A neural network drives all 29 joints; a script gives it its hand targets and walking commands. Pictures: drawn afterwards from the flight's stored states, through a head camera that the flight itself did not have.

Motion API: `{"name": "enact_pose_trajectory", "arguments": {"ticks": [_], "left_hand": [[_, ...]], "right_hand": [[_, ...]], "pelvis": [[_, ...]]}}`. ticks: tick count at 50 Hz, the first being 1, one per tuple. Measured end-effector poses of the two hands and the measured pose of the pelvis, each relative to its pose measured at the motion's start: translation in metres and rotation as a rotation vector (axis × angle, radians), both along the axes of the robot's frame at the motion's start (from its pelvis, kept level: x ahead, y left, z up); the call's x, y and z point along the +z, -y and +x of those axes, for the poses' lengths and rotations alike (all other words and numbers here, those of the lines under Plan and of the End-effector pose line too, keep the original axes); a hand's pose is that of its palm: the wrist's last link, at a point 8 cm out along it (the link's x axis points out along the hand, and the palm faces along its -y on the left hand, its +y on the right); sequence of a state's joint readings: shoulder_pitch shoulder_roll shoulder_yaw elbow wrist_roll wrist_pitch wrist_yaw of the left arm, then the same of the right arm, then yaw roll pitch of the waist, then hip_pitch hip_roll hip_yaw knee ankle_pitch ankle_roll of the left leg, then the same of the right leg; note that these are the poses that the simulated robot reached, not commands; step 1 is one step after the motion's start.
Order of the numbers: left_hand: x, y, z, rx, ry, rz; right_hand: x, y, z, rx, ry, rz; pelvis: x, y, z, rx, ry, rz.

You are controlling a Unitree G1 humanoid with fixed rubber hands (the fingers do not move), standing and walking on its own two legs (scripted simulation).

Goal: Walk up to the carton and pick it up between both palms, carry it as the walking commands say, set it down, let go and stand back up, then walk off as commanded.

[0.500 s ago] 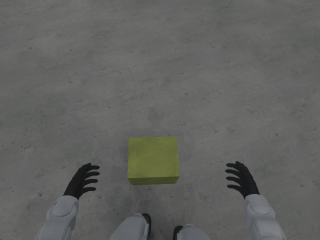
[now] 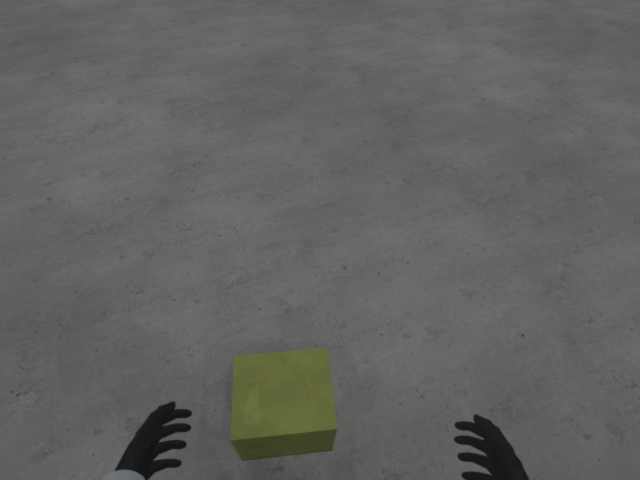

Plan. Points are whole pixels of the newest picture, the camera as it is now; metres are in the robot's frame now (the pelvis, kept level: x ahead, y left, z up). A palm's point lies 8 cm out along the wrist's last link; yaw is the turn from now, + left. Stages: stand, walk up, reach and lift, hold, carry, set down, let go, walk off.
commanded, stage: let go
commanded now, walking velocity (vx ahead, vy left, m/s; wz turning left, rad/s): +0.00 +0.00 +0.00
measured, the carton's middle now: (284, 404) +0.41 +0.09 -0.66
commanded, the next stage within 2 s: stand in 0.16 s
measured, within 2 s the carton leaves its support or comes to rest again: neither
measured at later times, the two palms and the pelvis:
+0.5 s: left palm out of the picture +0.10 +0.28 -0.10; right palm out of the picture +0.10 -0.29 -0.09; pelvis +0.01 +0.00 +0.00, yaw +0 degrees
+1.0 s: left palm out of the picture +0.05 +0.29 -0.11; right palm out of the picture +0.03 -0.27 -0.11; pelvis -0.02 +0.01 +0.01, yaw +0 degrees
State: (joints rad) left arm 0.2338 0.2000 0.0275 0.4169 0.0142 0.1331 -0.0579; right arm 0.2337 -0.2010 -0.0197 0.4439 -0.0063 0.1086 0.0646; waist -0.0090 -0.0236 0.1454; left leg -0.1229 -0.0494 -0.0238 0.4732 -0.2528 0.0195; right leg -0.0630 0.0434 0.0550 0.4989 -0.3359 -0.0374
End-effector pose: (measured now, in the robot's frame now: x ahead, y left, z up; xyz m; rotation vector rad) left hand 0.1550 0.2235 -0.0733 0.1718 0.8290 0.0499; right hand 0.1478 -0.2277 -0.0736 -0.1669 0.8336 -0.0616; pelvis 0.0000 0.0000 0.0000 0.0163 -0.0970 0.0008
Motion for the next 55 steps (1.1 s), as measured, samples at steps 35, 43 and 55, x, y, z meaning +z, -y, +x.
{"name": "enact_pose_trajectory", "arguments": {"ticks": [35, 43, 55], "left_hand": [[-0.035, -0.06, -0.079, 0.116, -0.161, 0.132], [-0.038, -0.058, -0.092, 0.102, -0.184, 0.118], [-0.04, -0.067, -0.118, 0.102, -0.244, 0.129]], "right_hand": [[-0.021, 0.06, -0.082, -0.131, -0.202, -0.193], [-0.029, 0.049, -0.104, -0.134, -0.243, -0.169], [-0.033, 0.048, -0.131, -0.146, -0.304, -0.165]], "pelvis": [[0.003, -0.003, 0.001, -0.013, -0.063, -0.02], [0.004, -0.008, -0.011, -0.011, -0.056, -0.021], [0.006, -0.013, -0.026, -0.005, -0.047, -0.022]]}}
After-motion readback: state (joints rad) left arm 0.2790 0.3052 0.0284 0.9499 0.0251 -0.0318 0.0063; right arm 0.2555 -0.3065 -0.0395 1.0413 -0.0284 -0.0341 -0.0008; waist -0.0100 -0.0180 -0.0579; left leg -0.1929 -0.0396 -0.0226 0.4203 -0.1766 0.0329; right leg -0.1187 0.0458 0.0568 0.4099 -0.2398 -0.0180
